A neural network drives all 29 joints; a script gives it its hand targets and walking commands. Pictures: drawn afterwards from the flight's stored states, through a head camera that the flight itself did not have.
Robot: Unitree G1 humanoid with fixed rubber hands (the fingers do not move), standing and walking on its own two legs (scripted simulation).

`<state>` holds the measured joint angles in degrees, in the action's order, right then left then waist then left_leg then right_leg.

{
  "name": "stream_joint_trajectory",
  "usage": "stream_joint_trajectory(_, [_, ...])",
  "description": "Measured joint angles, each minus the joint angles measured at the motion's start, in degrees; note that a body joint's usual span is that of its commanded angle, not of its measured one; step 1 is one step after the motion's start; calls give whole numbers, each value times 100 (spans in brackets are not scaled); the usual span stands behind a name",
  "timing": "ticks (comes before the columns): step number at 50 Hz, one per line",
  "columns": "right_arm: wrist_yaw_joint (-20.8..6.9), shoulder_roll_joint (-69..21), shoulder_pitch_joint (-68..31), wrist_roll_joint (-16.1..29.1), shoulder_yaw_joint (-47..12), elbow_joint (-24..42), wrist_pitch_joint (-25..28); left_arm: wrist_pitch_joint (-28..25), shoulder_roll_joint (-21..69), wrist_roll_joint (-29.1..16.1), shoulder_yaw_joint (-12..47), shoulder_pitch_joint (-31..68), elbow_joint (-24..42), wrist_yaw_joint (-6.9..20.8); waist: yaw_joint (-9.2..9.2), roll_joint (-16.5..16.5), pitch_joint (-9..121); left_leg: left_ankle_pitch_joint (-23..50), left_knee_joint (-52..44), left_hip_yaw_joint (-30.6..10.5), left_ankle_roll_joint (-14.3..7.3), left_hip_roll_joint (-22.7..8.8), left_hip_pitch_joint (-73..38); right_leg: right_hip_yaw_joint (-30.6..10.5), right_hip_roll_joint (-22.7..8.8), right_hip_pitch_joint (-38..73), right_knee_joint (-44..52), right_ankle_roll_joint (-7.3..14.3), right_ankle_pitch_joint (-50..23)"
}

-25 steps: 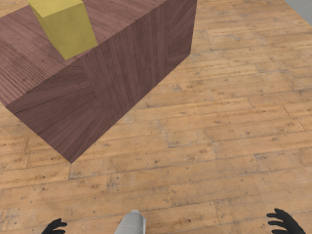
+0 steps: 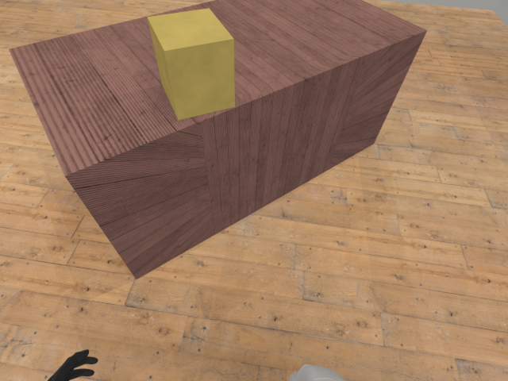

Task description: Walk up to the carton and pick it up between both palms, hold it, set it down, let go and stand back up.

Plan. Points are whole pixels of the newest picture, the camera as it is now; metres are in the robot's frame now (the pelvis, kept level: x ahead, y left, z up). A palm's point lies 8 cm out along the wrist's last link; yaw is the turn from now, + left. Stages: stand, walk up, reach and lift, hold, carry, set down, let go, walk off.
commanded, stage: walk up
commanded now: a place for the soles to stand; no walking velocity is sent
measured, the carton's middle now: (193, 64) +0.90 +0.21 -0.01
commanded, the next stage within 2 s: none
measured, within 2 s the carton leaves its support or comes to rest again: neither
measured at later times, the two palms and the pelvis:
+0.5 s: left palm (92, 358) +0.16 +0.28 -0.08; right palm (451, 324) +0.23 -0.33 -0.10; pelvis +0.13 -0.04 +0.00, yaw +3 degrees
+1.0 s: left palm (79, 345) +0.18 +0.32 -0.11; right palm (427, 246) +0.36 -0.31 -0.06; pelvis +0.22 -0.01 +0.00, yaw +18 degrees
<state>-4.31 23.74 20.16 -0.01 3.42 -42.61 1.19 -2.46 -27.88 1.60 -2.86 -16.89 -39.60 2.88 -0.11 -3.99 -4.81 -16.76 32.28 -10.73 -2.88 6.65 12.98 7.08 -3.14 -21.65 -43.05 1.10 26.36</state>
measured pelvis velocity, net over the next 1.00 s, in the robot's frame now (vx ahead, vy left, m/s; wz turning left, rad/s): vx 0.22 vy -0.01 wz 0.31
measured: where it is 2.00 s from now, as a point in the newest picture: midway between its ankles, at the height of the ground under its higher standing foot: (265, 359)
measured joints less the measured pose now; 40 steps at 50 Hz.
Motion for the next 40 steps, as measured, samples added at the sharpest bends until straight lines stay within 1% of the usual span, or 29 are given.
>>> stream_joint_trajectory(2, [24,4,-1,0,0,24,3,-57,-13,0,0,-1,2,-10,-3,7,1,-121,77,-94,72,32,36,-25,63,13,393,35,-85])
stream_joint_trajectory(3, [36,22,-10,0,0,45,-6,-96,-6,-1,-1,-4,3,-22,-22,39,-2,-219,188,-134,107,27,92,-23,110,36,627,95,-442])
stream_joint_trajectory(4, [57,46,-43,-1,1,49,-22,-147,20,-1,-1,-27,2,-41,-75,99,-4,-360,397,-142,106,-10,165,-15,180,43,740,168,-1029])
stream_joint_trajectory(5, [90,37,-97,-1,1,46,-49,-196,35,0,-2,-72,-3,-67,-125,123,-11,-470,763,-125,92,-20,270,-9,218,50,718,224,-1347])
stream_joint_trajectory(7, [146,-28,-184,0,-1,47,-70,-200,98,0,0,-134,-6,-104,-188,116,-12,-629,1711,116,91,-32,637,-7,211,133,648,327,-1132])
stream_joint_trajectory(9, [151,-40,-213,0,-1,49,-61,-188,214,0,1,-166,-3,-129,-248,127,-9,-617,2418,370,91,-108,994,1,150,322,779,341,-940])
stream_joint_trajectory(11, [151,7,-242,0,0,52,-47,-208,337,0,3,-218,-2,-148,-283,175,-6,-416,2789,506,90,-246,1272,5,101,523,986,309,-933])
stream_joint_trajectory(13, [151,78,-272,0,0,52,-38,-212,443,0,3,-270,-2,-153,-286,260,-5,-207,2888,533,90,-413,1457,9,91,692,1141,290,-936])
stream_joint_trajectory(16, [151,121,-280,0,-2,52,-76,-192,527,0,2,-289,-2,-154,-282,351,-4,80,2734,579,90,-606,1639,13,94,850,1262,290,-877])
stream_joint_trajectory(20, [151,28,-280,0,-3,50,-143,-123,528,0,2,-289,-4,-129,-281,364,-4,345,2131,830,90,-796,1721,35,126,937,1287,306,-741])
stream_joint_trajectory(24, [151,-98,-279,1,-2,41,-139,-32,521,0,2,-289,-3,-100,-287,368,-4,542,1472,1095,90,-867,1734,132,201,963,1170,285,-534])
stream_joint_trajectory(29, [151,-186,-278,1,-2,43,-17,90,501,1,2,-291,-6,-65,-320,362,0,631,437,1420,89,-844,1628,362,276,967,681,189,-40])
stream_joint_trajectory(30, [154,-217,-281,1,-2,41,20,131,467,1,0,-286,-9,-57,-319,288,-15,784,327,1453,77,-788,1556,381,222,970,476,155,122])
stream_joint_trajectory(32, [172,-340,-267,1,1,43,115,211,383,1,2,-254,-10,-56,-234,-53,-130,712,497,1516,10,-495,1382,374,-121,965,-222,130,310])
stream_joint_trajectory(33, [203,-342,-219,0,3,52,161,245,408,1,4,-254,-10,-53,-163,-96,-157,586,613,1469,-34,-400,1276,352,-182,934,-702,134,301])
stream_joint_trajectory(35, [254,-317,-86,0,1,51,169,303,475,1,3,-256,-7,-31,-74,-33,-154,370,714,1291,-120,-363,993,267,-46,792,-1679,119,465])
stream_joint_trajectory(36, [270,-318,-19,0,-1,48,147,318,470,0,2,-258,-4,-20,-64,-16,-147,329,654,1215,-146,-377,808,259,8,721,-1976,130,506])
stream_joint_trajectory(38, [294,-314,88,0,-1,42,109,325,397,0,1,-257,1,18,-68,-19,-128,324,429,1094,-150,-411,476,250,30,593,-2051,162,515])
stream_joint_trajectory(40, [323,-274,161,0,-1,33,104,328,284,0,0,-232,1,54,-65,-25,-134,325,245,955,-150,-419,322,245,-24,445,-1819,163,470])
